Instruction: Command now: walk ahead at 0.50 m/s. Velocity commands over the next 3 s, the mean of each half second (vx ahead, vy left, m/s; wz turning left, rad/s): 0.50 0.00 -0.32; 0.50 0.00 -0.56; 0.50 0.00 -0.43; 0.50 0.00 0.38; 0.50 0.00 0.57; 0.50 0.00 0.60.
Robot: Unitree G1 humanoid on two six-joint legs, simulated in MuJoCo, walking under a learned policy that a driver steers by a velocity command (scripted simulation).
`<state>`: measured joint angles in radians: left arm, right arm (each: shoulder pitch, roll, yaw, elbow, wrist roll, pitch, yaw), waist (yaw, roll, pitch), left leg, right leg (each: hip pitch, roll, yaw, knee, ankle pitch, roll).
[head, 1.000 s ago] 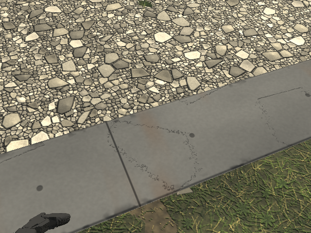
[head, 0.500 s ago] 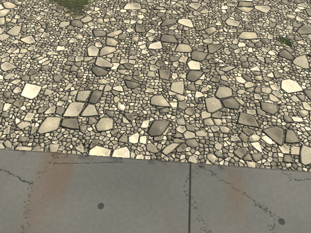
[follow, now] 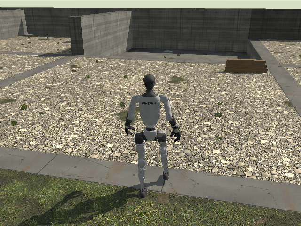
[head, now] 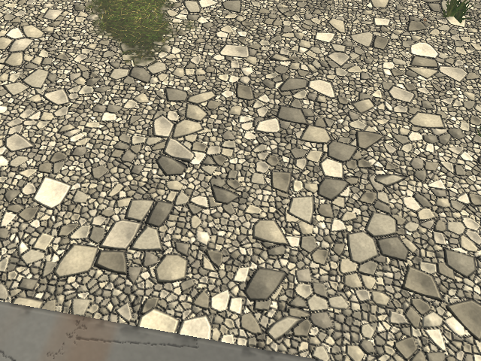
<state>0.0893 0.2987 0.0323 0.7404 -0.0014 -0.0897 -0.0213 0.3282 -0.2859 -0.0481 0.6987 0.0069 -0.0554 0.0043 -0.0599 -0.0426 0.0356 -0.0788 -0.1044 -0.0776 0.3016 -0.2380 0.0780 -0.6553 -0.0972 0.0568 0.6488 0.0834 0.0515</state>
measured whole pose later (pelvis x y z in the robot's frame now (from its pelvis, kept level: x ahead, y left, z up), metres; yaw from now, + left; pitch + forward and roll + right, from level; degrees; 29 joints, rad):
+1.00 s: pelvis +0.56 -0.12 +0.00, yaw -32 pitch +1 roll +2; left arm 0.15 0.31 0.07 0.65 -0.02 -0.02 -0.03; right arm 0.33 -0.29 -0.07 0.81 0.00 -0.09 0.00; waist -0.08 -0.05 0.04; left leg -0.01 -0.02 0.15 0.25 -0.25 0.01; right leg -0.69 -0.10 0.05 0.83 -0.06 0.01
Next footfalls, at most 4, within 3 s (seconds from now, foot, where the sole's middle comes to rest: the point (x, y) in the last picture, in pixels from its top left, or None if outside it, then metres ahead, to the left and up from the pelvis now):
0.16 right None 0.28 -0.15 -0.78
0.64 left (231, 321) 0.58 0.00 -0.78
1.16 right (350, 277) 0.71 -0.37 -0.78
1.70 left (341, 180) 1.08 -0.42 -0.78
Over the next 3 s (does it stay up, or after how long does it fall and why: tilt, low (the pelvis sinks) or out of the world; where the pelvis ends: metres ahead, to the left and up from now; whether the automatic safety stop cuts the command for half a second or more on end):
stays up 1.54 -0.61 0.00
